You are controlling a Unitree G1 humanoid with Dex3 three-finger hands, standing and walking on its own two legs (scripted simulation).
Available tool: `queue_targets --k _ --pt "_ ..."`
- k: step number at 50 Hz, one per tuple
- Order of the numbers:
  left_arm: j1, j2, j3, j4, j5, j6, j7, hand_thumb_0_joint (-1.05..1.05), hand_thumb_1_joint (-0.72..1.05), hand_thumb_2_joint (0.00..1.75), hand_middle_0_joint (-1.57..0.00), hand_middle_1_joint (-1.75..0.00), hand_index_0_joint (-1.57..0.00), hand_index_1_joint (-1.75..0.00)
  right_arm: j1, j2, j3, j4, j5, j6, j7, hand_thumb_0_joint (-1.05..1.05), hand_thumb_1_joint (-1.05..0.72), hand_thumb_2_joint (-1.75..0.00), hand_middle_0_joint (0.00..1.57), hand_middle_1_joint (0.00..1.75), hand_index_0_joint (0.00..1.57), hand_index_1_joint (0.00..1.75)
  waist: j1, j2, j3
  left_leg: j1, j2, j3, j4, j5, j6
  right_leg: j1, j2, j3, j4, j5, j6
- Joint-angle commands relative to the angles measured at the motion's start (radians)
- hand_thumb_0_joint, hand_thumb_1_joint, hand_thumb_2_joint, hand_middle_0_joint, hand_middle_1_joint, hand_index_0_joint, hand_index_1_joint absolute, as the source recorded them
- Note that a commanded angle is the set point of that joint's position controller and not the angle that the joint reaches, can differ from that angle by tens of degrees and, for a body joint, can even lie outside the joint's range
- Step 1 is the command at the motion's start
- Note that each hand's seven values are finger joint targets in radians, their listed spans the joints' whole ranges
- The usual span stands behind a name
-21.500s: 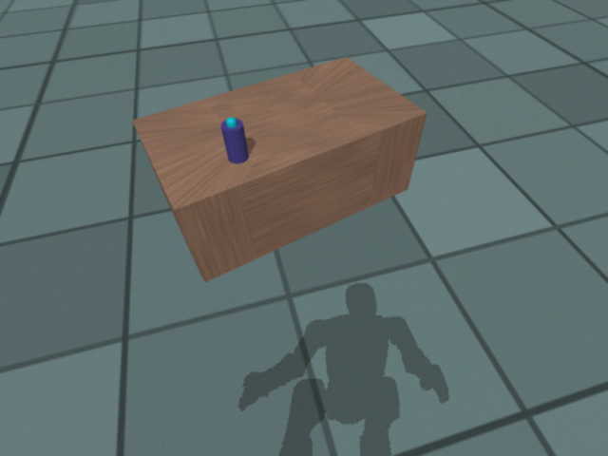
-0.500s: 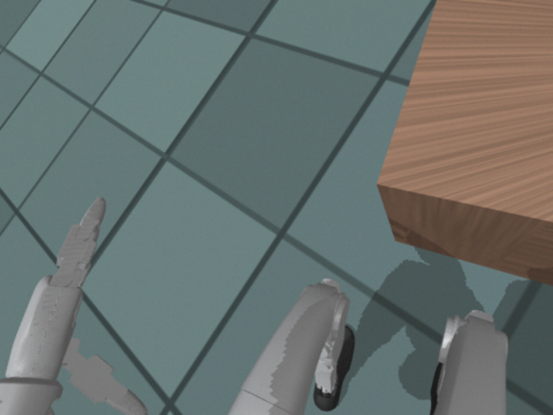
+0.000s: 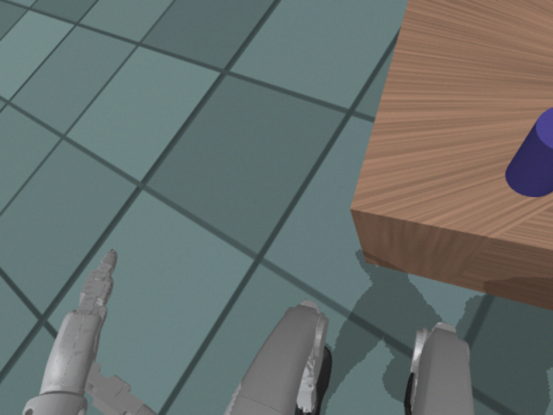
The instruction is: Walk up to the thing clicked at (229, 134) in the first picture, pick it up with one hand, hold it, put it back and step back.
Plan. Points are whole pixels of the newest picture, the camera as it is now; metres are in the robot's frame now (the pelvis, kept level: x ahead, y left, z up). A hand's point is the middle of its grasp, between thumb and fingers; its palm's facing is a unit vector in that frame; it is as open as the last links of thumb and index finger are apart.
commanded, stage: rise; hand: right
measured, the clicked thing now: (552, 150) +0.52 -0.25 -0.08
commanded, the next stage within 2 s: home in 0.14 s
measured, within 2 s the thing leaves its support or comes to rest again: neither
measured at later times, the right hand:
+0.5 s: hand out of the picture +0.47 -0.39 +0.10, palm faces +0.47 +0.83 -0.29, open 17.4 cm
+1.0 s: hand out of the picture +0.26 -0.23 +0.08, palm faces +0.21 +0.95 -0.25, open 17.4 cm
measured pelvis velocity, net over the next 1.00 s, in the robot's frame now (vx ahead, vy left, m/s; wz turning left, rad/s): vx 0.06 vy -0.01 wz -0.09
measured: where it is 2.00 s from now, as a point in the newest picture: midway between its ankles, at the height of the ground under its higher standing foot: outside the picture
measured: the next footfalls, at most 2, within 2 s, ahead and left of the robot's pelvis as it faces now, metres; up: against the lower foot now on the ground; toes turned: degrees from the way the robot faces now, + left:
none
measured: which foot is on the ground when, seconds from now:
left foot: down 0.00-1.00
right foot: down 0.00-1.00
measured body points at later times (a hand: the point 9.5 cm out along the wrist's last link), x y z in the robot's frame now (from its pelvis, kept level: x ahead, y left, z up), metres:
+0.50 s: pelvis +0.04 -0.01 +0.10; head +0.16 -0.07 +0.53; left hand +0.21 +0.20 +0.09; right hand +0.44 -0.43 +0.12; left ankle +0.06 +0.14 -0.54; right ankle +0.06 -0.12 -0.54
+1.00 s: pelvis +0.06 -0.01 +0.15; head +0.10 -0.02 +0.60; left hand +0.25 +0.19 +0.11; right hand +0.25 -0.28 +0.10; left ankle +0.06 +0.14 -0.54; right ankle +0.06 -0.12 -0.54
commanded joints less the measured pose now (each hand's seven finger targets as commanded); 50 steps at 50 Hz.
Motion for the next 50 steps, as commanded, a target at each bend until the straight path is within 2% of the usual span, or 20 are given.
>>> queue_targets --k 1,4,5,6,7,8,11,12,15,17,18,21,24,26,28,32,36,40,42,50 --pt "-0.009 0.230 0.143 -0.184 -0.017 -0.036 0.051 0.00 -0.58 0.07 -0.06 -0.04 -0.04 -0.06 -0.346 -0.253 0.018 -0.063 0.026 -0.018 0.027 0.00 0.54 -0.06 0.06 0.06 0.07 0.06 -0.005 -0.261 -0.427 0.242 -0.018 0.012 -0.256 0.198 0.041 0.527 0.024 0.009 -0.293 0.176 -0.014" --pt "-0.007 0.204 0.120 -0.163 -0.022 -0.039 0.062 0.00 -0.59 0.07 -0.07 -0.05 -0.06 -0.07 -0.350 -0.232 0.033 0.045 0.037 -0.023 0.043 0.00 0.48 -0.04 0.06 0.05 0.07 0.05 0.003 -0.180 -0.336 0.259 -0.018 -0.007 -0.316 0.149 0.037 0.477 0.023 0.005 -0.324 0.106 -0.030" --pt "-0.044 0.223 0.106 -0.232 -0.042 -0.011 0.066 0.00 -0.55 0.07 -0.07 -0.06 -0.06 -0.07 -0.259 -0.468 0.023 0.162 -0.080 0.064 -0.016 0.00 0.47 -0.07 0.05 0.06 0.06 0.06 -0.084 -0.204 -0.418 0.376 -0.015 -0.054 -0.375 0.157 0.033 0.561 0.024 -0.019 -0.371 0.152 -0.024" --pt "-0.008 0.212 0.108 -0.206 -0.044 0.006 0.060 0.00 -0.51 0.07 -0.07 -0.06 -0.06 -0.07 -0.381 -0.443 0.028 0.066 -0.064 0.090 -0.045 0.00 0.46 -0.07 0.05 0.06 0.06 0.06 -0.052 -0.252 -0.456 0.407 -0.015 -0.061 -0.387 0.180 0.032 0.590 0.023 -0.024 -0.379 0.171 -0.021" --pt "0.042 0.188 0.082 -0.183 -0.038 0.017 0.050 0.00 -0.43 0.09 -0.06 -0.06 -0.05 -0.06 -0.401 -0.349 0.077 0.100 -0.058 0.110 -0.047 0.00 0.46 -0.08 0.05 0.06 0.06 0.06 -0.027 -0.250 -0.436 0.409 -0.018 -0.052 -0.399 0.220 0.030 0.626 0.024 -0.029 -0.388 0.209 -0.023" --pt "0.087 0.188 0.085 -0.149 -0.041 0.026 0.041 0.00 -0.44 0.09 -0.06 -0.06 -0.05 -0.06 -0.402 -0.362 0.064 0.088 -0.061 0.129 -0.051 0.00 0.47 -0.08 0.05 0.06 0.06 0.06 -0.043 -0.286 -0.448 0.408 -0.017 -0.044 -0.397 0.265 0.035 0.668 0.032 -0.033 -0.399 0.263 -0.021" --pt "0.109 0.157 0.040 -0.056 -0.047 0.047 0.020 0.00 -0.37 0.11 -0.05 -0.05 -0.04 -0.05 -0.408 -0.540 -0.007 -0.014 -0.084 0.174 -0.075 0.00 0.45 -0.08 0.05 0.06 0.06 0.06 -0.124 -0.398 -0.556 0.467 -0.021 -0.022 -0.408 0.367 0.040 0.832 0.035 -0.045 -0.434 0.437 -0.007" --pt "0.104 0.161 0.049 -0.029 -0.046 0.055 0.016 0.00 -0.29 0.15 -0.03 -0.04 -0.02 -0.05 -0.420 -0.548 -0.009 -0.051 -0.086 0.185 -0.082 0.00 0.41 -0.10 0.05 0.06 0.06 0.06 -0.122 -0.433 -0.589 0.470 -0.023 -0.019 -0.415 0.378 0.041 0.886 0.032 -0.047 -0.443 0.470 -0.003" --pt "0.019 0.175 0.052 0.016 -0.042 0.061 0.021 0.00 -0.05 0.39 -0.12 -0.17 -0.12 -0.18 -0.444 -0.461 0.044 -0.056 -0.072 0.207 -0.105 0.00 0.56 -0.05 0.05 0.05 0.05 0.05 -0.127 -0.401 -0.560 0.486 -0.026 -0.003 -0.463 0.379 0.043 0.947 0.030 -0.040 -0.493 0.492 0.002" --pt "-0.080 0.133 -0.029 0.067 -0.044 0.063 0.029 0.00 0.11 0.48 -0.13 -0.18 -0.12 -0.18 -0.388 -0.364 0.100 0.058 -0.068 0.220 -0.123 0.00 0.58 -0.04 0.05 0.05 0.05 0.05 -0.147 -0.329 -0.439 0.497 -0.028 0.003 -0.499 0.341 0.045 0.877 0.032 -0.039 -0.534 0.436 0.000" --pt "-0.169 0.089 -0.106 0.029 -0.043 0.059 0.028 0.00 0.19 0.50 -0.13 -0.18 -0.13 -0.18 -0.322 -0.296 0.129 0.147 -0.070 0.227 -0.126 0.00 0.59 -0.03 0.05 0.05 0.05 0.05 -0.160 -0.286 -0.414 0.520 -0.030 0.008 -0.510 0.347 0.043 0.854 0.031 -0.038 -0.550 0.439 0.002" --pt "-0.222 0.028 -0.200 0.014 -0.038 0.058 0.037 0.00 0.33 0.58 -0.14 -0.21 -0.14 -0.21 -0.321 -0.273 0.149 0.107 -0.068 0.223 -0.139 0.00 0.55 -0.05 0.05 0.05 0.05 0.05 -0.206 -0.298 -0.502 0.647 -0.029 -0.004 -0.544 0.387 0.040 0.898 0.035 -0.061 -0.584 0.467 0.007" --pt "-0.014 0.065 -0.156 0.066 -0.042 0.077 0.037 0.00 0.49 0.67 -0.16 -0.23 -0.16 -0.23 -0.063 -0.152 0.199 0.102 -0.049 0.256 -0.129 0.00 0.51 -0.08 0.06 0.06 0.06 0.06 -0.167 -0.269 -0.466 0.693 -0.035 0.015 -0.588 0.440 0.042 0.999 0.038 -0.056 -0.631 0.537 0.009" --pt "0.040 0.115 -0.091 0.061 -0.060 0.097 0.043 0.00 0.55 0.70 -0.17 -0.24 -0.16 -0.24 0.060 -0.162 0.195 -0.021 -0.028 0.286 -0.130 0.00 0.51 -0.08 0.06 0.06 0.06 0.06 -0.168 -0.234 -0.464 0.728 -0.031 0.017 -0.610 0.486 0.039 1.055 0.038 -0.051 -0.655 0.602 0.001" --pt "0.048 0.140 -0.039 0.129 -0.079 0.124 0.054 0.00 0.62 0.74 -0.17 -0.25 -0.17 -0.25 0.154 -0.064 0.263 -0.109 0.005 0.330 -0.126 0.00 0.54 -0.06 0.05 0.06 0.05 0.06 -0.158 -0.172 -0.370 0.697 -0.029 0.024 -0.629 0.463 0.042 1.061 0.036 -0.047 -0.693 0.593 0.002" --pt "-0.061 0.070 -0.089 0.261 -0.098 0.130 0.066 0.00 0.83 0.86 -0.19 -0.28 -0.19 -0.29 0.142 0.029 0.350 -0.414 0.037 0.371 -0.137 0.00 0.59 -0.04 0.05 0.05 0.05 0.05 -0.222 -0.229 -0.310 0.713 -0.007 0.013 -0.644 0.454 0.049 1.108 0.035 -0.054 -0.744 0.610 0.003" --pt "-0.120 0.031 -0.133 0.225 -0.102 0.115 0.082 0.00 0.89 0.90 -0.20 -0.30 -0.20 -0.30 0.339 0.115 0.398 -0.566 0.054 0.366 -0.161 0.00 0.56 -0.05 0.05 0.05 0.05 0.05 -0.252 -0.192 -0.298 0.826 0.005 0.007 -0.682 0.484 0.049 1.155 0.036 -0.065 -0.785 0.642 0.011" --pt "-0.162 -0.023 -0.177 0.234 -0.104 0.117 0.106 0.00 0.89 0.90 -0.20 -0.29 -0.20 -0.30 0.539 0.189 0.432 -0.720 0.073 0.345 -0.179 0.00 0.56 -0.05 0.05 0.05 0.05 0.05 -0.321 -0.204 -0.281 0.928 0.016 0.000 -0.712 0.465 0.055 1.175 0.047 -0.073 -0.835 0.600 0.022" --pt "-0.117 -0.014 -0.159 0.283 -0.098 0.124 0.114 0.00 0.89 0.90 -0.20 -0.30 -0.20 -0.30 0.711 0.270 0.474 -0.712 0.078 0.360 -0.180 0.00 0.57 -0.04 0.05 0.05 0.05 0.05 -0.318 -0.172 -0.214 0.933 0.017 -0.001 -0.722 0.451 0.055 1.144 0.051 -0.079 -0.848 0.578 0.021" --pt "-0.106 0.031 -0.062 0.298 -0.099 0.120 0.144 0.00 0.90 0.90 -0.20 -0.30 -0.20 -0.30 0.995 0.387 0.597 -0.962 0.084 0.404 -0.178 0.00 0.54 -0.06 0.05 0.06 0.05 0.06 -0.299 -0.059 -0.081 0.929 0.018 0.000 -0.778 0.377 0.039 1.102 0.065 -0.110 -0.885 0.418 -0.009"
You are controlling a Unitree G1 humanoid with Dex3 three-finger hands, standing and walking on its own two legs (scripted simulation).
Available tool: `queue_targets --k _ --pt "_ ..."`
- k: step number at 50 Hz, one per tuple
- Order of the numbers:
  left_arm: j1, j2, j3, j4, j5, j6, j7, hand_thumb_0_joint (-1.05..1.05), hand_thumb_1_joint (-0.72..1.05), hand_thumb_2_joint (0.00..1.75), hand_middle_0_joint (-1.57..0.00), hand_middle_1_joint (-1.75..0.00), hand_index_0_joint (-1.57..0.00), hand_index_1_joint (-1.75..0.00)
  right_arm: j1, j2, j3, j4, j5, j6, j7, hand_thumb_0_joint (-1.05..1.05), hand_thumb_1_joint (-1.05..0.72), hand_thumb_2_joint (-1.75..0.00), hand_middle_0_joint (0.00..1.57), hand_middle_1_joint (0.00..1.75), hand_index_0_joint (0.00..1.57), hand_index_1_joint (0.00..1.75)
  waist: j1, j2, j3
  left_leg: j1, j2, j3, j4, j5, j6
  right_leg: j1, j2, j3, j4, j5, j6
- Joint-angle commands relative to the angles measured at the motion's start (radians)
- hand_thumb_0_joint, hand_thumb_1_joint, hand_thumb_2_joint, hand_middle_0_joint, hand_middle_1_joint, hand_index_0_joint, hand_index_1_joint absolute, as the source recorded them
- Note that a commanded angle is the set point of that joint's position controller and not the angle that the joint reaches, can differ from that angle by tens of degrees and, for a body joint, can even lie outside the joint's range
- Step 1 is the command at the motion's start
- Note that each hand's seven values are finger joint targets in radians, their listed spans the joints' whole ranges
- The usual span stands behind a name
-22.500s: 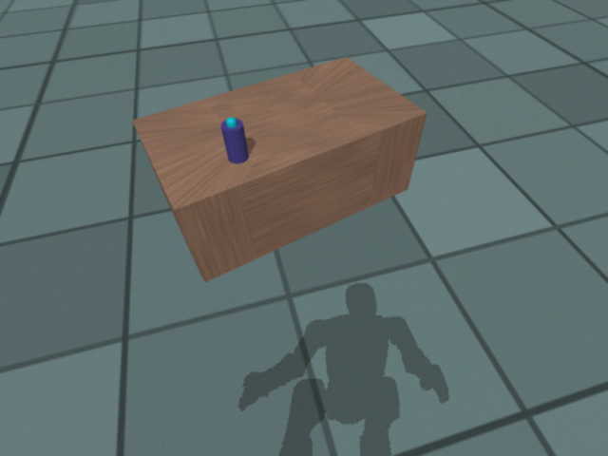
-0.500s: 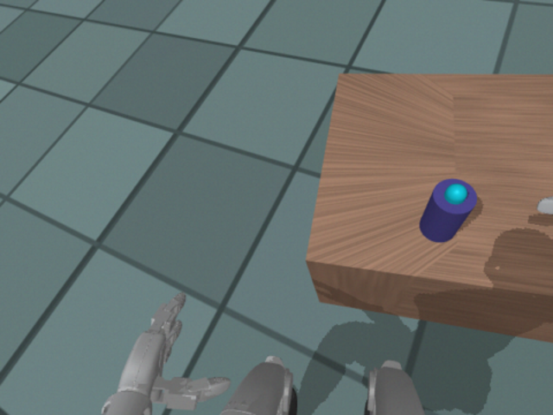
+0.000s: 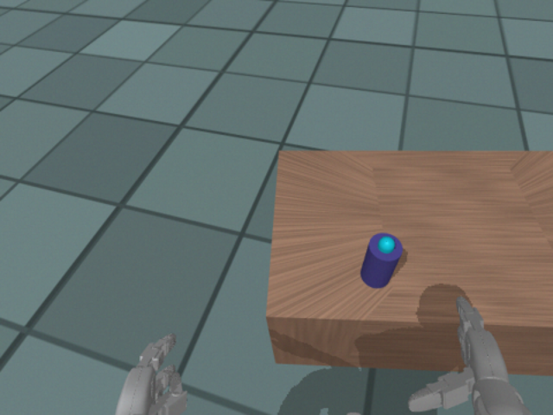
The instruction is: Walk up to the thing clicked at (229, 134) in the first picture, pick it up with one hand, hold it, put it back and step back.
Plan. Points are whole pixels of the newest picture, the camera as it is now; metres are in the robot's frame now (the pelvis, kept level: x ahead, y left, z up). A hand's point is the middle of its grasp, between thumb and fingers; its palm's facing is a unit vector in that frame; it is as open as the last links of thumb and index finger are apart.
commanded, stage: home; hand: right
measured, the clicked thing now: (381, 258) +0.48 -0.20 -0.23
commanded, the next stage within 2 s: none
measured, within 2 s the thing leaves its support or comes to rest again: neither
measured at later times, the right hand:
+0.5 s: hand out of the picture +0.14 -0.15 -0.06, palm faces +0.12 +0.95 -0.28, open 17.6 cm
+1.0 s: hand (426, 402) +0.16 -0.17 -0.06, palm faces +0.12 +0.95 -0.28, open 17.4 cm
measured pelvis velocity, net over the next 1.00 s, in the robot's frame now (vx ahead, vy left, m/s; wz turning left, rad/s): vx -0.01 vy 0.01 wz -0.01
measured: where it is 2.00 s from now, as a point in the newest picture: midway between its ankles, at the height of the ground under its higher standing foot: outside the picture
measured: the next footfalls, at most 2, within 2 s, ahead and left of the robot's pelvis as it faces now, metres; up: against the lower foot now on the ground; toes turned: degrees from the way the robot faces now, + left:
none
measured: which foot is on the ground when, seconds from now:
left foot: down 0.00-1.00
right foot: down 0.00-1.00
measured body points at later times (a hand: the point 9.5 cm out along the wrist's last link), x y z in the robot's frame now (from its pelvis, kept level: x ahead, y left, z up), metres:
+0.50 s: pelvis -0.03 +0.03 -0.01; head +0.00 +0.04 +0.44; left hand +0.13 +0.28 -0.09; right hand +0.13 -0.20 -0.04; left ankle -0.02 +0.15 -0.70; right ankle +0.00 -0.11 -0.69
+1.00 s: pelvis -0.01 +0.01 -0.01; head +0.02 +0.01 +0.44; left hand +0.16 +0.25 -0.08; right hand +0.15 -0.22 -0.04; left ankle -0.02 +0.15 -0.69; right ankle +0.00 -0.11 -0.69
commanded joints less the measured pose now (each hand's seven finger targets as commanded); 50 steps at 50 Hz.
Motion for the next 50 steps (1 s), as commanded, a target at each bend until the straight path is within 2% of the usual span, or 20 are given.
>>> queue_targets --k 1,3,4,5,6,8,11,13,15,22,26,31,32,35,36,40,41,44,47,50 --pt "-0.005 0.147 0.107 -0.164 -0.002 -0.055 0.026 0.00 0.90 0.90 -0.20 -0.30 -0.20 -0.30 0.039 -0.074 0.010 -0.299 0.002 -0.027 -0.010 0.00 0.56 -0.05 0.05 0.05 0.05 0.05 0.001 -0.023 -0.107 0.031 -0.039 0.061 -0.101 0.222 0.047 0.169 0.016 -0.014 -0.170 0.249 0.001" --pt "-0.011 0.135 0.102 -0.193 -0.005 -0.065 0.029 0.00 0.90 0.90 -0.20 -0.30 -0.20 -0.30 0.061 -0.066 0.022 -0.336 -0.001 -0.027 -0.006 0.00 0.55 -0.06 0.05 0.05 0.05 0.05 0.003 0.038 -0.093 0.030 -0.035 0.051 -0.110 0.209 0.038 0.161 0.020 -0.019 -0.162 0.217 -0.008" --pt "-0.072 0.129 0.061 0.049 -0.011 -0.070 0.042 0.00 0.90 0.90 -0.20 -0.30 -0.20 -0.30 0.044 -0.129 -0.041 -0.410 -0.005 -0.026 -0.033 0.00 0.60 -0.03 0.05 0.04 0.05 0.04 -0.005 0.004 -0.098 0.035 -0.036 0.044 -0.095 0.237 0.034 0.152 0.017 0.002 -0.131 0.229 -0.013" --pt "-0.061 0.125 0.060 0.022 -0.011 -0.085 0.051 0.00 0.90 0.90 -0.20 -0.30 -0.20 -0.30 0.119 -0.066 0.012 -0.369 -0.009 -0.016 -0.034 0.00 0.61 -0.01 0.04 0.04 0.04 0.04 0.011 0.037 -0.077 0.042 -0.031 0.036 -0.100 0.255 0.027 0.148 0.020 -0.009 -0.121 0.228 -0.019" --pt "-0.063 0.121 0.058 0.023 -0.009 -0.097 0.058 0.00 0.90 0.90 -0.20 -0.30 -0.20 -0.30 0.125 -0.038 0.047 -0.387 -0.007 -0.012 -0.032 0.00 0.61 -0.02 0.05 0.04 0.05 0.04 0.018 0.048 -0.067 0.037 -0.028 0.033 -0.101 0.252 0.024 0.137 0.022 -0.012 -0.116 0.216 -0.022" --pt "-0.092 0.130 0.067 0.033 -0.008 -0.115 0.069 0.00 0.90 0.90 -0.20 -0.30 -0.20 -0.30 0.121 -0.074 0.011 -0.426 -0.011 -0.007 -0.043 0.00 0.57 -0.05 0.05 0.05 0.05 0.05 0.001 0.026 -0.088 0.033 -0.023 0.022 -0.094 0.222 0.030 0.133 0.027 -0.015 -0.112 0.192 -0.021" --pt "-0.120 0.140 0.071 0.082 -0.005 -0.140 0.084 0.00 0.90 0.90 -0.20 -0.30 -0.20 -0.30 0.135 -0.087 -0.005 -0.438 -0.018 0.002 -0.051 0.00 0.60 -0.02 0.05 0.04 0.05 0.04 0.003 -0.003 -0.077 0.011 -0.019 0.012 -0.103 0.168 0.032 0.130 0.029 -0.018 -0.105 0.143 -0.019" --pt "-0.138 0.138 0.070 0.092 -0.003 -0.158 0.091 0.00 0.90 0.90 -0.20 -0.30 -0.20 -0.30 0.123 -0.090 -0.001 -0.459 -0.017 0.007 -0.055 0.00 0.59 -0.03 0.05 0.05 0.05 0.05 0.002 -0.002 -0.098 0.023 -0.009 -0.006 -0.118 0.167 0.026 0.120 0.035 -0.021 -0.090 0.138 -0.020" --pt "-0.152 0.139 0.068 0.105 -0.001 -0.178 0.093 0.00 0.90 0.90 -0.20 -0.30 -0.20 -0.30 0.151 -0.077 0.013 -0.443 -0.016 0.018 -0.054 0.00 0.59 -0.03 0.05 0.05 0.05 0.05 -0.005 0.007 -0.060 0.011 -0.003 -0.014 -0.136 0.105 0.028 0.101 0.035 -0.020 -0.096 0.101 -0.016" --pt "-0.174 0.135 0.071 0.152 0.005 -0.233 0.092 0.00 0.90 0.90 -0.20 -0.30 -0.20 -0.30 0.218 -0.063 0.030 -0.404 -0.020 0.051 -0.052 0.00 0.56 -0.05 0.05 0.05 0.05 0.05 -0.011 0.072 -0.025 0.011 0.010 -0.027 -0.170 0.049 0.017 0.060 0.038 -0.024 -0.077 0.078 -0.017" --pt "-0.183 0.138 0.072 0.163 0.008 -0.254 0.093 0.00 0.90 0.90 -0.20 -0.30 -0.20 -0.30 0.198 -0.082 0.011 -0.422 -0.022 0.056 -0.053 0.00 0.54 -0.06 0.05 0.05 0.05 0.05 -0.015 0.065 -0.001 -0.018 0.007 -0.028 -0.179 -0.030 0.024 0.057 0.035 -0.019 -0.091 0.028 -0.016" --pt "-0.179 0.142 0.073 0.168 0.009 -0.276 0.102 0.00 0.90 0.90 -0.20 -0.30 -0.20 -0.30 0.177 -0.083 0.009 -0.481 -0.023 0.060 -0.058 0.00 0.57 -0.04 0.05 0.05 0.05 0.05 -0.017 0.014 -0.069 0.002 -0.012 -0.001 -0.137 0.032 0.031 0.100 0.031 -0.013 -0.106 0.055 -0.014" --pt "-0.176 0.144 0.073 0.174 0.009 -0.278 0.104 0.00 0.90 0.90 -0.20 -0.30 -0.20 -0.30 0.164 -0.084 0.010 -0.486 -0.023 0.062 -0.060 0.00 0.57 -0.04 0.05 0.05 0.05 0.05 -0.017 0.000 -0.052 -0.010 -0.020 0.014 -0.129 0.027 0.035 0.104 0.029 -0.010 -0.117 0.043 -0.013" --pt "-0.167 0.146 0.077 0.186 0.011 -0.288 0.110 0.00 0.90 0.90 -0.20 -0.30 -0.20 -0.30 0.190 -0.059 0.032 -0.475 -0.028 0.074 -0.063 0.00 0.55 -0.05 0.05 0.05 0.05 0.05 -0.009 -0.009 -0.110 0.023 -0.027 0.030 -0.103 0.117 0.035 0.139 0.028 -0.009 -0.113 0.113 -0.014" --pt "-0.164 0.147 0.077 0.197 0.012 -0.290 0.111 0.00 0.90 0.90 -0.20 -0.30 -0.20 -0.30 0.190 -0.063 0.027 -0.463 -0.028 0.080 -0.063 0.00 0.58 -0.04 0.05 0.05 0.05 0.05 -0.011 -0.024 -0.082 0.015 -0.026 0.034 -0.101 0.122 0.035 0.132 0.028 -0.008 -0.115 0.120 -0.012" --pt "-0.163 0.150 0.081 0.209 0.018 -0.295 0.115 0.00 0.90 0.90 -0.20 -0.30 -0.20 -0.30 0.204 -0.061 0.029 -0.465 -0.034 0.099 -0.065 0.00 0.53 -0.06 0.05 0.05 0.05 0.05 -0.008 0.001 -0.108 0.044 -0.029 0.043 -0.088 0.205 0.032 0.155 0.025 -0.005 -0.104 0.209 -0.012" --pt "-0.172 0.147 0.078 0.202 0.017 -0.295 0.113 0.00 0.90 0.90 -0.20 -0.30 -0.20 -0.30 0.205 -0.069 0.020 -0.471 -0.032 0.101 -0.066 0.00 0.55 -0.05 0.05 0.05 0.05 0.05 -0.017 -0.002 -0.089 0.045 -0.029 0.043 -0.089 0.212 0.031 0.148 0.026 -0.007 -0.104 0.217 -0.011" --pt "-0.175 0.148 0.080 0.214 0.018 -0.296 0.113 0.00 0.90 0.90 -0.20 -0.30 -0.20 -0.30 0.201 -0.054 0.031 -0.435 -0.033 0.112 -0.062 0.00 0.54 -0.06 0.05 0.05 0.05 0.05 -0.007 0.025 -0.046 0.032 -0.030 0.048 -0.101 0.180 0.029 0.132 0.025 -0.004 -0.116 0.184 -0.013" --pt "-0.179 0.145 0.080 0.209 0.021 -0.298 0.111 0.00 0.90 0.90 -0.20 -0.30 -0.20 -0.30 0.207 -0.066 0.017 -0.463 -0.035 0.116 -0.061 0.00 0.54 -0.05 0.05 0.05 0.05 0.05 -0.025 -0.003 -0.080 0.051 -0.032 0.047 -0.090 0.203 0.032 0.148 0.024 -0.003 -0.114 0.217 -0.009" --pt "-0.168 0.146 0.080 0.214 0.021 -0.300 0.107 0.00 0.90 0.90 -0.20 -0.30 -0.20 -0.30 0.212 -0.050 0.033 -0.461 -0.034 0.130 -0.057 0.00 0.56 -0.05 0.05 0.05 0.05 0.05 -0.015 -0.019 -0.088 0.053 -0.034 0.051 -0.081 0.239 0.033 0.168 0.021 0.002 -0.118 0.261 -0.005"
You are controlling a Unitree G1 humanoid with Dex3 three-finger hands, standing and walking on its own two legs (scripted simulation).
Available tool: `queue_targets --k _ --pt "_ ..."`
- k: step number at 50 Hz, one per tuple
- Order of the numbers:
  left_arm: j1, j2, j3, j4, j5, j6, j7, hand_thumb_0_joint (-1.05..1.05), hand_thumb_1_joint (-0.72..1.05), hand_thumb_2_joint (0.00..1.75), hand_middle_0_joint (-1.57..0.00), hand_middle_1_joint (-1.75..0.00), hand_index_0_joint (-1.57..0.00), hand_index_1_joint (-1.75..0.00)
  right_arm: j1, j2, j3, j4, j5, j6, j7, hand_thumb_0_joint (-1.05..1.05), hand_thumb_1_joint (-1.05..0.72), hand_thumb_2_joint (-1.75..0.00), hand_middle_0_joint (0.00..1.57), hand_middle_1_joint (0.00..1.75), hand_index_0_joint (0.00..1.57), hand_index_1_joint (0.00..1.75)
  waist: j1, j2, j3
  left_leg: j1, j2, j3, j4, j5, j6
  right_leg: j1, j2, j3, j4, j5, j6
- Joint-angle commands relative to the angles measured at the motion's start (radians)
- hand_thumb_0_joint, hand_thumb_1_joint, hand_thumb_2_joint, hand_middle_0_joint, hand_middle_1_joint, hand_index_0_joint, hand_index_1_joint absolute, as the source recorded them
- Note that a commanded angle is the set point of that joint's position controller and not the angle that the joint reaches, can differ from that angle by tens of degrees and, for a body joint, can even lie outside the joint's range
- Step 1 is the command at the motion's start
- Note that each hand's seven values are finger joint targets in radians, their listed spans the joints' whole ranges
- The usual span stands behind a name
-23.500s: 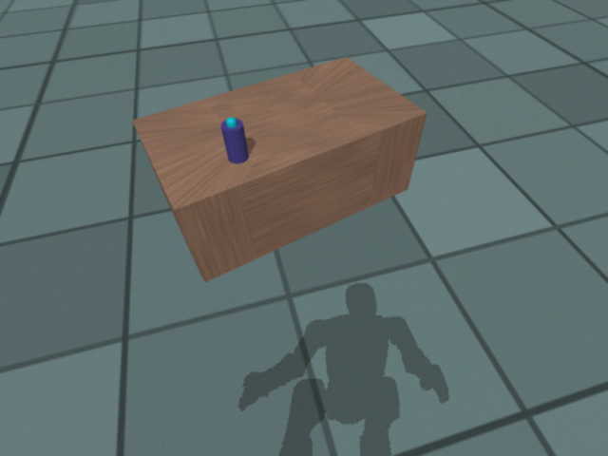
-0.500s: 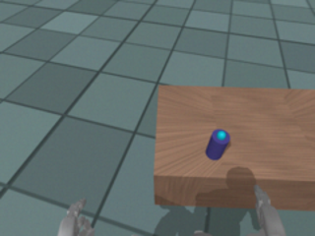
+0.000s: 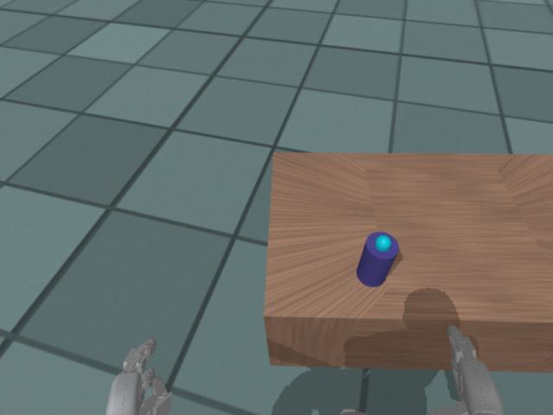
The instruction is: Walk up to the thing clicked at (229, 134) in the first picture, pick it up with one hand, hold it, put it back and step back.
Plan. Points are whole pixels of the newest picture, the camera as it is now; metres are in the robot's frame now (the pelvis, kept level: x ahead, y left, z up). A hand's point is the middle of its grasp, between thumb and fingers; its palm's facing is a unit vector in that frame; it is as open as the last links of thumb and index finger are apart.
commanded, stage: home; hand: right
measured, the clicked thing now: (377, 257) +0.48 -0.21 -0.22
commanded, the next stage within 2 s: stand in 1.12 s
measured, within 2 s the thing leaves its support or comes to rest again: neither
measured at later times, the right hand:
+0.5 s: hand (432, 392) +0.17 -0.19 -0.06, palm faces +0.10 +0.96 -0.28, open 17.5 cm
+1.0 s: hand (431, 406) +0.16 -0.18 -0.06, palm faces +0.10 +0.95 -0.28, open 17.5 cm
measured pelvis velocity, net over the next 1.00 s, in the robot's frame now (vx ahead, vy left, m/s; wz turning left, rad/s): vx -0.01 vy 0.00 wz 0.00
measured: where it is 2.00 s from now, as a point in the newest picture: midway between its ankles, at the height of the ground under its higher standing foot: outside the picture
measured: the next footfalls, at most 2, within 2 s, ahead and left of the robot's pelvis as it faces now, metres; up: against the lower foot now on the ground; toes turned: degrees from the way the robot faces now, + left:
none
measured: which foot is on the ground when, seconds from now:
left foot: down 0.00-1.00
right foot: down 0.00-1.00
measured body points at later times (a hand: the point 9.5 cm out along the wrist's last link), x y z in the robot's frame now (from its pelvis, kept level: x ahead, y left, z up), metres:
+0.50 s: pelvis +0.00 +0.00 +0.00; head +0.03 -0.01 +0.45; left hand +0.16 +0.24 -0.07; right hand +0.16 -0.24 -0.04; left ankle -0.01 +0.13 -0.69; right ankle +0.01 -0.13 -0.69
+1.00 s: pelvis -0.01 +0.00 +0.00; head +0.01 +0.00 +0.45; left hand +0.15 +0.24 -0.08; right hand +0.15 -0.23 -0.04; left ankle -0.01 +0.13 -0.69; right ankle +0.01 -0.13 -0.69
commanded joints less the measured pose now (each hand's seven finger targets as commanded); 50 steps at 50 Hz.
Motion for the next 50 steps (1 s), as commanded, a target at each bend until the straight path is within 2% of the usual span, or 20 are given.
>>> queue_targets --k 1,4,5,8,9,10,16,20,23,26,27,28,30,32,34,35,36,39,44,50 --pt "-0.049 0.128 0.052 -0.145 -0.001 -0.054 0.007 0.00 0.90 0.90 -0.20 -0.30 -0.20 -0.30 -0.005 -0.089 -0.053 -0.189 -0.006 -0.031 -0.011 0.00 0.56 -0.05 0.05 0.05 0.05 0.05 0.002 -0.009 -0.126 0.028 -0.030 0.040 -0.131 0.276 0.018 0.140 0.022 -0.011 -0.155 0.290 -0.020" --pt "-0.042 0.126 0.052 -0.137 0.002 -0.053 0.008 0.00 0.90 0.90 -0.20 -0.30 -0.20 -0.30 -0.001 -0.082 -0.048 -0.182 -0.008 -0.023 -0.008 0.00 0.54 -0.06 0.05 0.05 0.05 0.05 0.008 0.006 -0.147 0.043 -0.030 0.042 -0.120 0.324 0.015 0.156 0.020 -0.007 -0.141 0.351 -0.017" --pt "-0.045 0.127 0.055 -0.142 0.003 -0.053 0.007 0.00 0.90 0.90 -0.20 -0.30 -0.20 -0.30 -0.013 -0.103 -0.065 -0.209 -0.008 -0.021 -0.010 0.00 0.55 -0.05 0.05 0.05 0.05 0.05 0.003 -0.017 -0.161 0.049 -0.029 0.040 -0.121 0.336 0.016 0.156 0.021 -0.010 -0.138 0.362 -0.017" --pt "-0.049 0.125 0.050 -0.141 0.003 -0.052 0.007 0.00 0.90 0.90 -0.20 -0.30 -0.20 -0.30 -0.016 -0.091 -0.051 -0.179 -0.007 -0.015 -0.008 0.00 0.57 -0.04 0.05 0.05 0.05 0.05 0.006 0.002 -0.121 0.041 -0.029 0.037 -0.133 0.303 0.014 0.137 0.022 -0.014 -0.143 0.309 -0.021" --pt "-0.054 0.128 0.051 -0.150 0.003 -0.053 0.009 0.00 0.90 0.90 -0.20 -0.30 -0.20 -0.30 -0.052 -0.110 -0.068 -0.224 -0.006 -0.019 -0.010 0.00 0.57 -0.04 0.05 0.05 0.05 0.05 0.010 0.002 -0.131 0.042 -0.029 0.034 -0.140 0.291 0.012 0.142 0.023 -0.015 -0.145 0.287 -0.024" --pt "-0.046 0.127 0.050 -0.135 0.003 -0.055 0.009 0.00 0.90 0.90 -0.20 -0.30 -0.20 -0.30 -0.020 -0.087 -0.053 -0.179 -0.006 -0.013 -0.008 0.00 0.58 -0.04 0.05 0.05 0.05 0.05 0.009 0.003 -0.117 0.034 -0.029 0.035 -0.135 0.287 0.013 0.141 0.023 -0.015 -0.147 0.286 -0.022" --pt "-0.050 0.128 0.053 -0.152 0.004 -0.057 0.010 0.00 0.90 0.90 -0.20 -0.30 -0.20 -0.30 -0.010 -0.096 -0.058 -0.218 -0.009 -0.004 -0.007 0.00 0.57 -0.04 0.05 0.05 0.05 0.05 -0.002 0.008 -0.155 0.053 -0.033 0.043 -0.122 0.331 0.014 0.156 0.019 -0.012 -0.140 0.353 -0.018" --pt "-0.053 0.129 0.053 -0.150 0.004 -0.059 0.009 0.00 0.90 0.90 -0.20 -0.30 -0.20 -0.30 -0.029 -0.095 -0.059 -0.200 -0.007 0.004 -0.005 0.00 0.58 -0.04 0.05 0.05 0.05 0.05 0.005 0.006 -0.104 0.022 -0.034 0.044 -0.139 0.253 0.014 0.121 0.019 -0.010 -0.157 0.256 -0.021" --pt "-0.048 0.129 0.056 -0.150 0.006 -0.060 0.011 0.00 0.90 0.90 -0.20 -0.30 -0.20 -0.30 -0.018 -0.104 -0.069 -0.221 -0.009 0.003 -0.007 0.00 0.57 -0.04 0.05 0.05 0.05 0.05 -0.006 -0.006 -0.134 0.036 -0.032 0.041 -0.136 0.263 0.017 0.127 0.022 -0.012 -0.154 0.269 -0.021" --pt "-0.054 0.125 0.052 -0.158 0.004 -0.063 0.013 0.00 0.90 0.90 -0.20 -0.30 -0.20 -0.30 -0.020 -0.110 -0.071 -0.224 -0.009 0.005 -0.008 0.00 0.56 -0.05 0.05 0.05 0.05 0.05 -0.003 0.001 -0.137 0.044 -0.028 0.035 -0.141 0.269 0.014 0.123 0.026 -0.019 -0.145 0.262 -0.024" --pt "-0.054 0.123 0.046 -0.152 0.003 -0.063 0.012 0.00 0.90 0.90 -0.20 -0.30 -0.20 -0.30 -0.004 -0.086 -0.054 -0.185 -0.007 0.009 -0.005 0.00 0.59 -0.03 0.05 0.05 0.05 0.05 0.002 0.012 -0.108 0.029 -0.029 0.033 -0.141 0.261 0.013 0.119 0.025 -0.022 -0.146 0.249 -0.024" --pt "-0.057 0.126 0.050 -0.157 0.004 -0.064 0.015 0.00 0.90 0.90 -0.20 -0.30 -0.20 -0.30 -0.046 -0.109 -0.065 -0.246 -0.007 0.003 -0.008 0.00 0.56 -0.04 0.05 0.05 0.05 0.05 0.002 -0.012 -0.124 0.027 -0.027 0.028 -0.143 0.251 0.014 0.125 0.026 -0.023 -0.144 0.237 -0.023" --pt "-0.049 0.128 0.052 -0.149 0.005 -0.066 0.020 0.00 0.90 0.90 -0.20 -0.30 -0.20 -0.30 -0.023 -0.093 -0.059 -0.205 -0.008 0.006 -0.006 0.00 0.56 -0.04 0.05 0.05 0.05 0.05 0.009 0.038 -0.129 0.029 -0.029 0.029 -0.145 0.268 0.009 0.125 0.025 -0.021 -0.135 0.250 -0.028" --pt "-0.049 0.123 0.046 -0.148 0.004 -0.069 0.018 0.00 0.90 0.90 -0.20 -0.30 -0.20 -0.30 -0.027 -0.085 -0.054 -0.191 -0.007 0.011 -0.007 0.00 0.57 -0.04 0.05 0.05 0.05 0.05 0.011 0.021 -0.089 0.003 -0.029 0.030 -0.153 0.213 0.011 0.098 0.028 -0.024 -0.148 0.194 -0.027" --pt "-0.052 0.129 0.056 -0.151 0.007 -0.070 0.020 0.00 0.90 0.90 -0.20 -0.30 -0.20 -0.30 -0.038 -0.106 -0.070 -0.237 -0.011 0.003 -0.008 0.00 0.58 -0.04 0.05 0.05 0.05 0.05 0.000 -0.004 -0.127 0.021 -0.027 0.028 -0.151 0.211 0.015 0.113 0.028 -0.024 -0.147 0.198 -0.024" --pt "-0.055 0.123 0.047 -0.143 0.005 -0.071 0.019 0.00 0.90 0.90 -0.20 -0.30 -0.20 -0.30 -0.008 -0.092 -0.063 -0.182 -0.009 0.007 -0.005 0.00 0.58 -0.03 0.05 0.05 0.05 0.05 0.002 0.026 -0.086 0.005 -0.030 0.037 -0.153 0.195 0.012 0.099 0.026 -0.020 -0.155 0.184 -0.026" --pt "-0.057 0.133 0.056 -0.154 0.005 -0.071 0.020 0.00 0.90 0.90 -0.20 -0.30 -0.20 -0.30 -0.032 -0.106 -0.068 -0.245 -0.011 0.003 -0.008 0.00 0.56 -0.04 0.05 0.05 0.05 0.05 -0.004 -0.001 -0.127 0.016 -0.030 0.033 -0.145 0.205 0.016 0.113 0.025 -0.019 -0.154 0.196 -0.023" --pt "-0.063 0.125 0.047 -0.153 0.004 -0.074 0.021 0.00 0.90 0.90 -0.20 -0.30 -0.20 -0.30 -0.025 -0.099 -0.061 -0.210 -0.006 0.007 -0.006 0.00 0.58 -0.03 0.05 0.05 0.05 0.05 0.004 0.011 -0.072 -0.010 -0.029 0.032 -0.161 0.152 0.014 0.084 0.029 -0.022 -0.158 0.140 -0.026" --pt "-0.058 0.123 0.048 -0.155 0.005 -0.077 0.024 0.00 0.90 0.90 -0.20 -0.30 -0.20 -0.30 -0.015 -0.100 -0.065 -0.223 -0.007 0.000 -0.005 0.00 0.55 -0.05 0.05 0.05 0.05 0.05 0.000 0.028 -0.115 0.007 -0.027 0.027 -0.152 0.194 0.012 0.095 0.028 -0.022 -0.136 0.181 -0.029" --pt "-0.059 0.126 0.046 -0.149 0.006 -0.082 0.027 0.00 0.90 0.90 -0.20 -0.30 -0.20 -0.30 -0.021 -0.095 -0.060 -0.220 -0.005 -0.006 -0.007 0.00 0.56 -0.04 0.05 0.05 0.05 0.05 0.004 0.030 -0.099 -0.009 -0.026 0.019 -0.162 0.142 0.012 0.084 0.031 -0.028 -0.140 0.127 -0.029"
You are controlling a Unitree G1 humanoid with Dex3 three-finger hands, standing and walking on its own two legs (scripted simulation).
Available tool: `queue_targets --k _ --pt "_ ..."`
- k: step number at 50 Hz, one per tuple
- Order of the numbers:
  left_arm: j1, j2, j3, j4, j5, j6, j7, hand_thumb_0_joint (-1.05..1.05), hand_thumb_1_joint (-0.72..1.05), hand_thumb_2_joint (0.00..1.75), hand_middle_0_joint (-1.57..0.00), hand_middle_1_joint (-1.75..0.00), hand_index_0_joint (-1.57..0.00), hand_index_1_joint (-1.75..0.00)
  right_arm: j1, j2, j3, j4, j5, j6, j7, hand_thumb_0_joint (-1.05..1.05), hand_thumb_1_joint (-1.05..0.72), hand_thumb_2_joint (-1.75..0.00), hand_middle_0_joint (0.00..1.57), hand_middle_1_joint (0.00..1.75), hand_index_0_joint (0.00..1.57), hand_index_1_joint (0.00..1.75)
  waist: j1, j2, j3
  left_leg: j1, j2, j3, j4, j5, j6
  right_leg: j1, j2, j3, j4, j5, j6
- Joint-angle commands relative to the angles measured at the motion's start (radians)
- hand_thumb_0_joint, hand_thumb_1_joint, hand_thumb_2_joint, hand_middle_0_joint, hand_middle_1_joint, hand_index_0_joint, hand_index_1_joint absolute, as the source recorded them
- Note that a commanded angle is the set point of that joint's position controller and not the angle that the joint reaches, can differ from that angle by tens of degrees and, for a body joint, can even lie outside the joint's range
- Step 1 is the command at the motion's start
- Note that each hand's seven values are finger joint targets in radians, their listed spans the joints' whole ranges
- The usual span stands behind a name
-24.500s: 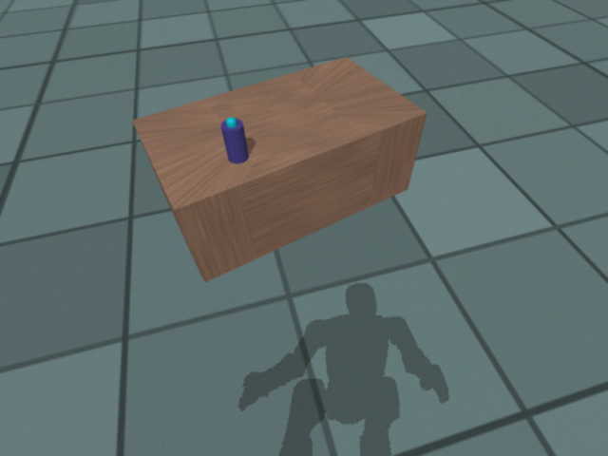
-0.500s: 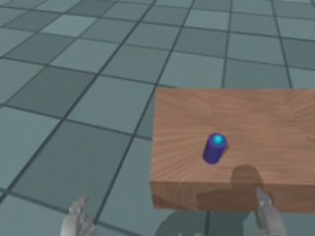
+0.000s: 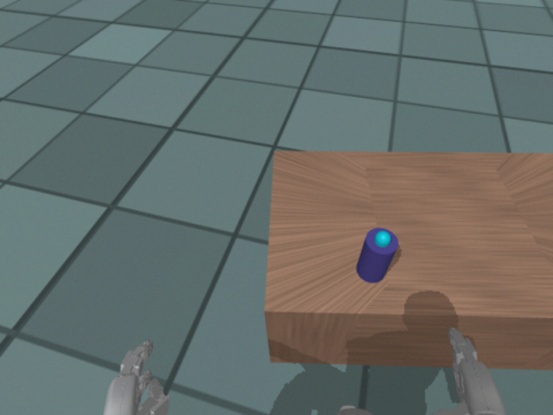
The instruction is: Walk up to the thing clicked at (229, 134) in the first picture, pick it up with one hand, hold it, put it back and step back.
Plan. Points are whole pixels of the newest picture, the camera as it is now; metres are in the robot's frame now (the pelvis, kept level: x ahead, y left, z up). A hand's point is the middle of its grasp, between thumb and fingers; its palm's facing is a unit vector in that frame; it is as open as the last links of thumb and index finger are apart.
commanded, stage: home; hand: right
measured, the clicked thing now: (377, 253) +0.50 -0.21 -0.22
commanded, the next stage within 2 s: stand in 0.12 s
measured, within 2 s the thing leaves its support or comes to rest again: neither
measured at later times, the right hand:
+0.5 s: hand out of the picture +0.13 -0.24 -0.11, palm faces -0.05 +0.93 -0.37, open 13.6 cm
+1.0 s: hand out of the picture +0.06 -0.26 -0.10, palm faces -0.03 +0.94 -0.35, open 7.4 cm
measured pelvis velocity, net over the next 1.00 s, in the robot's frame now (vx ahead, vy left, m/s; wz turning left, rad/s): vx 0.00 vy -0.01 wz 0.00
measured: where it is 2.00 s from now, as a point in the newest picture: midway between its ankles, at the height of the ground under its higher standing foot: outside the picture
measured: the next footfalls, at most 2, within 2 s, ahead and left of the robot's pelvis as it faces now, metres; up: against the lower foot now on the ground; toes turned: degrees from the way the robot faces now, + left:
none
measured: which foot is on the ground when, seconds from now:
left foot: down 0.00-1.00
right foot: down 0.00-1.00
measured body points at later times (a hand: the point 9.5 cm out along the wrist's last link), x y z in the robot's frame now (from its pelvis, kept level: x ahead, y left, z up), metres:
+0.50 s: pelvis +0.01 +0.00 +0.02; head +0.03 +0.00 +0.47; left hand +0.12 +0.29 -0.09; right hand +0.13 -0.29 -0.08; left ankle +0.00 +0.13 -0.69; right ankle +0.02 -0.13 -0.69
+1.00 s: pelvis +0.00 -0.01 +0.05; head +0.00 -0.01 +0.50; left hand +0.08 +0.27 -0.09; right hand +0.06 -0.31 -0.08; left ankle +0.00 +0.13 -0.69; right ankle +0.02 -0.13 -0.69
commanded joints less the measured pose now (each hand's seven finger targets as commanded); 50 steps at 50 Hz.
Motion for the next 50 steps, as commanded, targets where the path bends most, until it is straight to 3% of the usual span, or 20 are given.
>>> queue_targets --k 1,8,11,12,13,14,19,22,24,29,32,36,46,50 --pt "-0.071 0.120 0.046 -0.156 -0.002 -0.056 0.011 0.00 0.90 0.90 -0.20 -0.30 -0.20 -0.30 -0.017 -0.099 -0.059 -0.186 -0.006 -0.052 -0.014 0.00 0.55 -0.05 0.05 0.05 0.05 0.05 -0.002 0.023 -0.117 0.004 -0.024 0.019 -0.166 0.134 0.012 0.104 0.033 -0.030 -0.153 0.119 -0.030" --pt "-0.071 0.119 0.045 -0.153 -0.002 -0.061 0.012 0.00 0.90 0.90 -0.20 -0.30 -0.20 -0.30 -0.022 -0.092 -0.054 -0.178 -0.007 -0.050 -0.015 0.00 0.58 -0.03 0.05 0.05 0.05 0.05 0.003 0.011 -0.095 -0.002 -0.027 0.030 -0.160 0.129 0.014 0.099 0.029 -0.023 -0.163 0.117 -0.028" --pt "-0.070 0.122 0.049 -0.152 -0.001 -0.061 0.015 0.00 0.90 0.90 -0.20 -0.30 -0.20 -0.30 -0.055 -0.115 -0.069 -0.212 -0.006 -0.056 -0.017 0.00 0.56 -0.05 0.05 0.05 0.05 0.05 -0.001 0.013 -0.095 0.001 -0.023 0.022 -0.170 0.121 0.012 0.095 0.031 -0.029 -0.158 0.107 -0.028" --pt "-0.134 0.278 0.069 0.074 0.131 0.001 -0.045 0.00 0.90 0.90 -0.20 -0.30 -0.20 -0.30 -0.171 -0.268 -0.099 0.139 -0.124 -0.155 0.042 0.00 0.48 -0.13 0.13 0.13 0.13 0.13 -0.031 0.058 0.019 0.098 0.047 -0.094 -0.199 0.094 0.069 0.163 -0.011 0.048 -0.205 0.171 -0.092" --pt "-0.116 0.284 0.092 0.087 0.131 0.023 -0.076 0.00 0.90 0.90 -0.20 -0.30 -0.20 -0.30 -0.139 -0.268 -0.108 0.260 -0.122 -0.199 0.065 0.00 0.40 -0.21 0.20 0.21 0.20 0.21 -0.022 0.075 -0.025 0.122 0.067 -0.116 -0.208 0.133 0.094 0.187 -0.005 0.034 -0.191 0.179 -0.107" --pt "-0.111 0.274 0.092 0.090 0.122 0.029 -0.090 0.00 0.90 0.90 -0.20 -0.30 -0.20 -0.30 -0.157 -0.275 -0.107 0.293 -0.118 -0.224 0.075 0.00 0.32 -0.29 0.20 0.29 0.20 0.29 -0.009 0.077 -0.039 0.134 0.078 -0.141 -0.207 0.165 0.106 0.191 -0.006 0.034 -0.179 0.205 -0.114" --pt "-0.111 0.263 0.084 0.162 0.055 0.056 -0.145 0.00 0.90 0.90 -0.20 -0.30 -0.20 -0.30 -0.198 -0.274 -0.088 0.447 -0.067 -0.274 0.108 0.00 -0.08 -0.69 0.20 0.30 0.20 0.30 -0.003 0.112 -0.041 0.169 0.097 -0.148 -0.261 0.244 0.083 0.252 0.009 0.034 -0.234 0.193 -0.086" --pt "-0.117 0.262 0.082 0.229 0.055 0.064 -0.155 0.00 0.90 0.90 -0.20 -0.30 -0.20 -0.30 -0.227 -0.264 -0.082 0.545 -0.064 -0.283 0.107 0.00 -0.32 -0.90 0.20 0.30 0.20 0.30 -0.009 0.044 -0.031 0.204 0.077 -0.115 -0.253 0.262 0.066 0.277 -0.009 0.063 -0.288 0.243 -0.087" --pt "-0.130 0.271 0.083 0.255 0.056 0.065 -0.155 0.00 0.90 0.90 -0.20 -0.30 -0.20 -0.30 -0.223 -0.269 -0.082 0.600 -0.063 -0.289 0.104 0.00 -0.48 -0.90 0.20 0.30 0.20 0.30 -0.018 0.012 -0.043 0.244 0.072 -0.103 -0.249 0.338 0.059 0.308 -0.025 0.076 -0.305 0.331 -0.093" --pt "-0.143 0.289 0.087 0.330 0.045 0.077 -0.151 0.00 0.90 0.90 -0.20 -0.30 -0.20 -0.30 -0.240 -0.294 -0.081 0.725 -0.061 -0.287 0.098 0.00 -0.88 -0.90 0.20 0.30 0.20 0.30 -0.019 0.021 0.021 0.285 0.086 -0.110 -0.338 0.336 0.058 0.329 -0.034 0.081 -0.390 0.315 -0.087" --pt "-0.124 0.298 0.083 0.383 0.040 0.079 -0.149 0.00 0.90 0.90 -0.20 -0.30 -0.20 -0.30 -0.239 -0.295 -0.075 0.796 -0.054 -0.287 0.094 0.00 -0.90 -0.90 0.20 0.30 0.20 0.30 -0.017 0.005 0.006 0.332 0.088 -0.100 -0.353 0.381 0.049 0.387 -0.051 0.091 -0.431 0.392 -0.086" --pt "-0.134 0.305 0.077 0.439 0.033 0.087 -0.147 0.00 0.90 0.90 -0.20 -0.30 -0.20 -0.30 -0.252 -0.299 -0.066 0.877 -0.048 -0.283 0.091 0.00 -0.90 -0.90 0.20 0.30 0.20 0.30 -0.020 0.005 0.036 0.372 0.093 -0.095 -0.421 0.385 0.039 0.421 -0.061 0.099 -0.505 0.394 -0.080" --pt "-0.176 0.311 0.070 0.540 0.030 0.093 -0.150 0.00 0.90 0.90 -0.20 -0.30 -0.20 -0.30 -0.297 -0.311 -0.050 1.003 -0.045 -0.275 0.097 0.00 -0.90 -0.90 0.20 0.30 0.20 0.30 -0.013 0.044 0.107 0.367 0.105 -0.105 -0.579 0.270 0.027 0.484 -0.048 0.080 -0.623 0.234 -0.051" --pt "-0.184 0.310 0.067 0.567 0.031 0.091 -0.152 0.00 0.90 0.90 -0.20 -0.30 -0.20 -0.30 -0.305 -0.311 -0.050 1.034 -0.043 -0.273 0.099 0.00 -0.90 -0.90 0.20 0.30 0.20 0.30 -0.012 0.047 0.103 0.391 0.111 -0.102 -0.596 0.280 0.023 0.493 -0.054 0.083 -0.650 0.240 -0.048"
